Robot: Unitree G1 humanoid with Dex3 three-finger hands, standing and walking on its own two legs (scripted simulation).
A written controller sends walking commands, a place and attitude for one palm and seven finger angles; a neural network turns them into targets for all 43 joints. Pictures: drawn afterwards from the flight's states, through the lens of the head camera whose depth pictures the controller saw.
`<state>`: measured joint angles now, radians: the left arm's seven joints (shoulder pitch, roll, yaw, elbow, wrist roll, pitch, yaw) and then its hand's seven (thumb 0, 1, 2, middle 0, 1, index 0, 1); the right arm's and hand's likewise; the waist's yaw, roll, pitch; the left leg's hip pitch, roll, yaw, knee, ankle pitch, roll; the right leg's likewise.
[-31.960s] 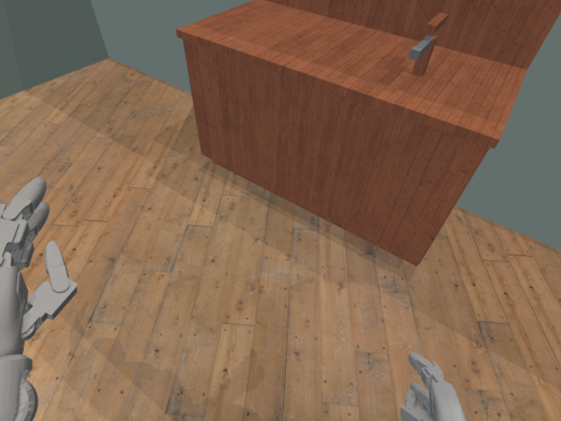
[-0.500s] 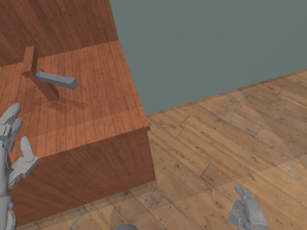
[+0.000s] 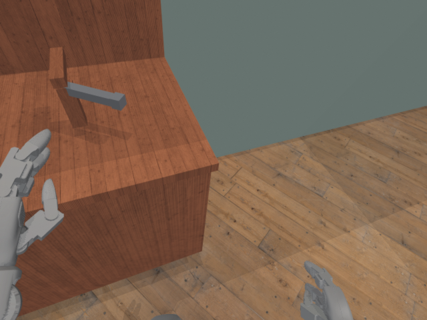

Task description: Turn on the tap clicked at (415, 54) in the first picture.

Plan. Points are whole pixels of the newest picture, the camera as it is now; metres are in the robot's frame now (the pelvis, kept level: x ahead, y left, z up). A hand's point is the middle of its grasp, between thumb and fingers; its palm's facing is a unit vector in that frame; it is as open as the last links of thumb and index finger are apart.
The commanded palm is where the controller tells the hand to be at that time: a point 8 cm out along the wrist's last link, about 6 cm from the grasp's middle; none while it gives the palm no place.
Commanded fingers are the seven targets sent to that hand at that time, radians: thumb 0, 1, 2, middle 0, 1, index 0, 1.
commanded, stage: come to a stop and stand still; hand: left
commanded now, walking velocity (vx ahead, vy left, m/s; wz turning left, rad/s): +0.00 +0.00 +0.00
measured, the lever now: (118, 101) +0.55 +0.26 +0.08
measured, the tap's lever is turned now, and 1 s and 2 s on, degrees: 53 53 53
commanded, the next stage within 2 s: look again from close up in 0.94 s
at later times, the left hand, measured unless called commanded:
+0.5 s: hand out of the picture +0.13 +0.32 +0.18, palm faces +0.45 -0.86 -0.23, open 7.4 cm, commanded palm +0.07 +0.33 +0.19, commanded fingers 0.00 0.90 0.90 -0.20 -0.30 -0.20 -0.30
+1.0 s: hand out of the picture +0.12 +0.29 +0.17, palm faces +0.38 -0.88 -0.28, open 7.4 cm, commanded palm +0.06 +0.34 +0.19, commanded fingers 0.00 0.90 0.90 -0.20 -0.30 -0.20 -0.30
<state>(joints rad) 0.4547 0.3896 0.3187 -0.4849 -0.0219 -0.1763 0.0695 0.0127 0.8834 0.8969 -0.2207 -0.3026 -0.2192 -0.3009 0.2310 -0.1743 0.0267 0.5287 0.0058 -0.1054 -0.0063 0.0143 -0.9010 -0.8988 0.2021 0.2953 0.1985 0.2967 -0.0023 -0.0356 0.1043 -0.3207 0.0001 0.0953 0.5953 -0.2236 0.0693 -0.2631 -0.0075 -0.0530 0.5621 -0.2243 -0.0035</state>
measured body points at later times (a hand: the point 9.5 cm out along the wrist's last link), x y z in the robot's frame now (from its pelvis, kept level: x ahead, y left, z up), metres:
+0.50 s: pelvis -0.09 +0.06 -0.02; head -0.10 +0.10 +0.43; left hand +0.10 +0.36 +0.19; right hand +0.10 -0.16 -0.06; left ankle -0.08 +0.15 -0.73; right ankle +0.02 -0.10 -0.71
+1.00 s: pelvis -0.11 +0.06 +0.01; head -0.11 +0.07 +0.46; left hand +0.09 +0.34 +0.19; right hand +0.04 -0.18 -0.07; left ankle -0.07 +0.20 -0.71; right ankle -0.13 +0.01 -0.73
